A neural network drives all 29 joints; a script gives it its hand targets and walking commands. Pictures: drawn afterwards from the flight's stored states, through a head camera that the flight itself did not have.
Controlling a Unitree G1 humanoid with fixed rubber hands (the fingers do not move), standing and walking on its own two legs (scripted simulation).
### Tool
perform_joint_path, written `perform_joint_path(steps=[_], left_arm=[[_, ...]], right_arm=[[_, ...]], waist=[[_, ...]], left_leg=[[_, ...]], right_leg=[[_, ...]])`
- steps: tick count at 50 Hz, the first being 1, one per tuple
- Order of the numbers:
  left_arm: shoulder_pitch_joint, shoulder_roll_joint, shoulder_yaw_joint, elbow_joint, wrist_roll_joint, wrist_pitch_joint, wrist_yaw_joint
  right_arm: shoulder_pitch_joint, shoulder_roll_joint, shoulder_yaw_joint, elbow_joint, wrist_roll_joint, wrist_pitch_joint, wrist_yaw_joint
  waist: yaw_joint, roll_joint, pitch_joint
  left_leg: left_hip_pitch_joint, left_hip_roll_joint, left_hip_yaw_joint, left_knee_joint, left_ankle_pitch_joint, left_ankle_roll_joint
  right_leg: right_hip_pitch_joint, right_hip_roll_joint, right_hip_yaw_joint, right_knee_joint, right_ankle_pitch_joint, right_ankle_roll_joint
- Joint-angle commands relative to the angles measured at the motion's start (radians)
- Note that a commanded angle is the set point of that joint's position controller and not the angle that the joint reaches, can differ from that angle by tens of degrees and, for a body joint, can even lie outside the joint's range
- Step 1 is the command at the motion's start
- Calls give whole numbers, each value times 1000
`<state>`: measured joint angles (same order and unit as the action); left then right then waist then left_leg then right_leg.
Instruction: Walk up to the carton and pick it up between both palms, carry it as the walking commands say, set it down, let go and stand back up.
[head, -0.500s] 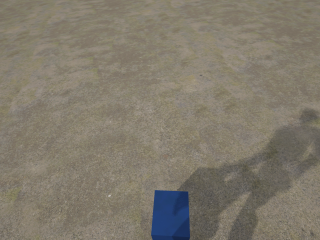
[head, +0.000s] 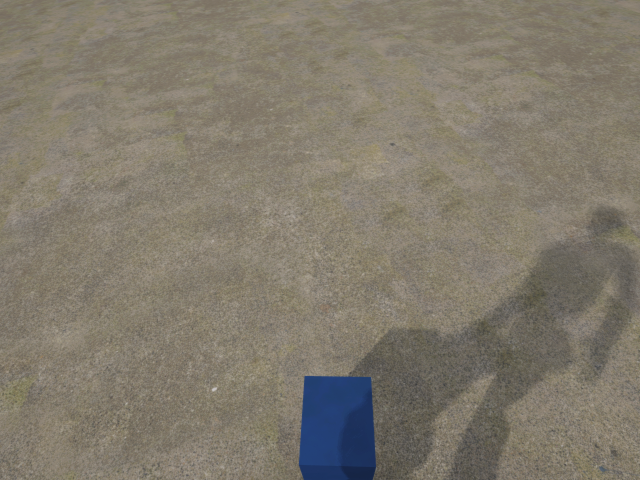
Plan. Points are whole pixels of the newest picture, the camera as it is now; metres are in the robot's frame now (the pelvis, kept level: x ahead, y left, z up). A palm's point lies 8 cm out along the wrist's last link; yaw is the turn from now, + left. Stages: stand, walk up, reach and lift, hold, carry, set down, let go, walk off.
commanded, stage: stand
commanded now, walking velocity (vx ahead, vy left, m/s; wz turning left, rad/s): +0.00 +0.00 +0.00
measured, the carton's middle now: (337, 436) +0.36 +0.01 -0.62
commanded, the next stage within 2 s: none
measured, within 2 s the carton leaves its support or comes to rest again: neither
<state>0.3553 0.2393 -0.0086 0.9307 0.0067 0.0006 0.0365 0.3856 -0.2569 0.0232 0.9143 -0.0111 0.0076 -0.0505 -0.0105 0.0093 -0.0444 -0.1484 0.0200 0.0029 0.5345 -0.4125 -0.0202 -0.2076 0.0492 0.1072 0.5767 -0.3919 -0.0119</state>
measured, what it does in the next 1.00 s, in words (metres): stands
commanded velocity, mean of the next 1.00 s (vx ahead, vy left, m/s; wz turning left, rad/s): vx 0.00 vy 0.00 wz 0.00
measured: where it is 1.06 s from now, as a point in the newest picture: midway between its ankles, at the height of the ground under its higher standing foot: outside the picture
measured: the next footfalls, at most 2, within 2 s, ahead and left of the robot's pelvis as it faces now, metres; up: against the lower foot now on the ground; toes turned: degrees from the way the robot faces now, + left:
none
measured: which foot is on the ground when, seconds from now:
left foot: down 0.00-1.00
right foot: down 0.00-1.00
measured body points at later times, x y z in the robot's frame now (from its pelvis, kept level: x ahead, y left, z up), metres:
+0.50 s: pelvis -0.02 +0.00 +0.01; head -0.03 +0.00 +0.46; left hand -0.05 +0.24 -0.15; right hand -0.07 -0.23 -0.15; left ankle -0.08 +0.13 -0.73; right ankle -0.06 -0.12 -0.73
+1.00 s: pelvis -0.05 +0.01 +0.01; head -0.05 +0.01 +0.46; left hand -0.09 +0.23 -0.15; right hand -0.11 -0.21 -0.15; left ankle -0.08 +0.13 -0.73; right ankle -0.06 -0.12 -0.73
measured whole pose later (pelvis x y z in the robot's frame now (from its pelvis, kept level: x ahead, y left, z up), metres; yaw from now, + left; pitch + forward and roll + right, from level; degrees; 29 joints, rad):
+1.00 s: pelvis -0.05 +0.01 +0.01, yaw -1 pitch -1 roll +0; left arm 0.37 0.14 -0.04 1.15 0.01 0.01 0.05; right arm 0.39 -0.15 0.05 1.15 -0.01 0.01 -0.05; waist -0.01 0.00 0.01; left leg -0.14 0.01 0.02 0.49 -0.33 0.00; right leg -0.19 0.03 0.11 0.51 -0.29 0.01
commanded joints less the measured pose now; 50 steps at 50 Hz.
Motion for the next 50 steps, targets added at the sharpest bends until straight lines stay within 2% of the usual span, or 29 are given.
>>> perform_joint_path(steps=[1, 23, 50], left_arm=[[65, 102, 18, 4, 0, -4, 4], [93, 30, -18, 160, 0, 5, 11], [101, -27, -22, 216, 0, 3, 13]], right_arm=[[70, -99, -16, 9, 0, -4, -2], [90, -28, 15, 183, -1, 3, -3], [98, 29, 11, 240, -2, -2, 0]], waist=[[1, -12, 74], [1, -12, 139], [4, -12, 158]], left_leg=[[11, 67, -39, -59, 393, 24], [15, 68, -38, -112, 307, 27], [-23, 64, -44, -137, 230, 41]], right_leg=[[-29, -94, 56, -75, 482, -28], [-39, -94, 55, -129, 384, -19], [-65, -93, 49, -150, 296, -8]])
